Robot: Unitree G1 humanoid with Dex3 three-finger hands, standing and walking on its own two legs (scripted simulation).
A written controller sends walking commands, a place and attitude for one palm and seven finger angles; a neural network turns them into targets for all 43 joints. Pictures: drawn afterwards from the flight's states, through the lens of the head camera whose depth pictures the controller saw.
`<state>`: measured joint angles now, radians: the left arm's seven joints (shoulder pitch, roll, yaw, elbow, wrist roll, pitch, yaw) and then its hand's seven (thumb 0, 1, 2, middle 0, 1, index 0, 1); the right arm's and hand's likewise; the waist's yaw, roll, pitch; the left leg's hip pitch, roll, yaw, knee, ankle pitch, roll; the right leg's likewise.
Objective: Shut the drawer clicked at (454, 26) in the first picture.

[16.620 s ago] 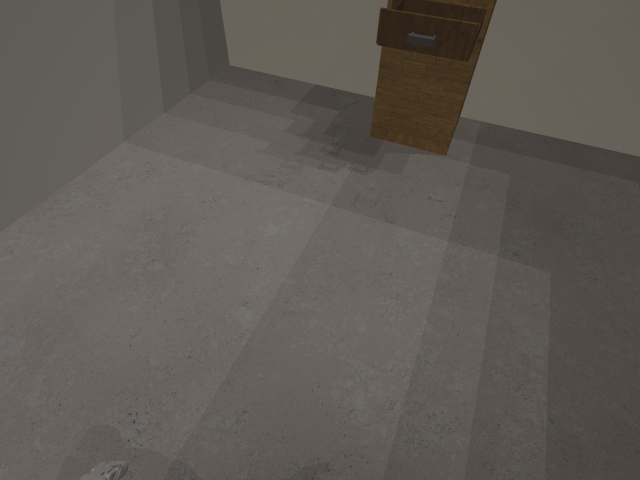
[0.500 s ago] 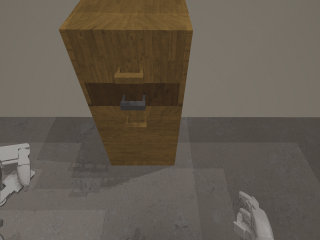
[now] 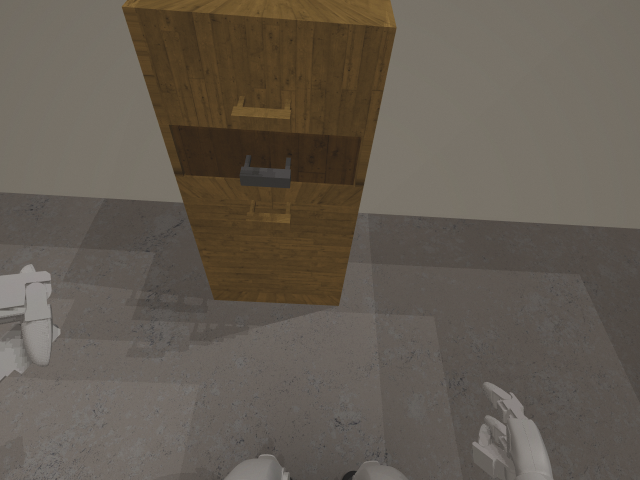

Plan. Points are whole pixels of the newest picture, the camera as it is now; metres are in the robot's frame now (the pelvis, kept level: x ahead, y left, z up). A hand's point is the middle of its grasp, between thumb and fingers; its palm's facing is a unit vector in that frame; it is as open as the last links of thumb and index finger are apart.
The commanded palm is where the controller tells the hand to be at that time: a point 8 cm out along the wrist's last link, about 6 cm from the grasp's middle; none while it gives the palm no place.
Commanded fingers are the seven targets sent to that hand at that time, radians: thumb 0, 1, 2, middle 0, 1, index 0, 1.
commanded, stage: step back with the hand held close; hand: left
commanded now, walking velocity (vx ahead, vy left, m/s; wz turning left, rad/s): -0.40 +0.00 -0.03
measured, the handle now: (267, 169) +0.70 +0.14 -0.09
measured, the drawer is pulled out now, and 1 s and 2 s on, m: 0.00 0.00 0.00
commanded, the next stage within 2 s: stop stepping back and stand still in 0.68 s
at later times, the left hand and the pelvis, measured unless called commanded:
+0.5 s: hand (24, 400) +0.15 +0.22 +0.19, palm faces +0.25 -0.83 -0.50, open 3.3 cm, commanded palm +0.07 +0.27 +0.20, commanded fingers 0.00 0.90 0.90 -1.40 -1.60 -1.40 -1.60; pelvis -0.06 -0.01 +0.02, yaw -1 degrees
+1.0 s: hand out of the picture +0.02 +0.21 +0.18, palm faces +0.25 -0.86 -0.45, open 3.3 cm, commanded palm -0.05 +0.26 +0.20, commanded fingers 0.00 0.90 0.90 -1.40 -1.60 -1.40 -1.60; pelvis -0.20 -0.01 +0.02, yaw -5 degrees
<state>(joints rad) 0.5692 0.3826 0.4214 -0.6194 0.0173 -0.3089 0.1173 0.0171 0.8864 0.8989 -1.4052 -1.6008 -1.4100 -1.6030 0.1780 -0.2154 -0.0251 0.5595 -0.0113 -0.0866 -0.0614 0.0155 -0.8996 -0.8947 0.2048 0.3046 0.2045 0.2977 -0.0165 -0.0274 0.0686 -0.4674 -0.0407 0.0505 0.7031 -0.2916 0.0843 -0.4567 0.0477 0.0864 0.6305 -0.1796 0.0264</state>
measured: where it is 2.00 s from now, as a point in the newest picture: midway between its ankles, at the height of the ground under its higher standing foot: outside the picture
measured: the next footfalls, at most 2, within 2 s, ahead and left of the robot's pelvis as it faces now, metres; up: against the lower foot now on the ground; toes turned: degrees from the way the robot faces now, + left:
right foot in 0.72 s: -0.18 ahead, -0.10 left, +0.00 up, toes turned +0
left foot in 0.92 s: -0.16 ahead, +0.11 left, +0.00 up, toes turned -1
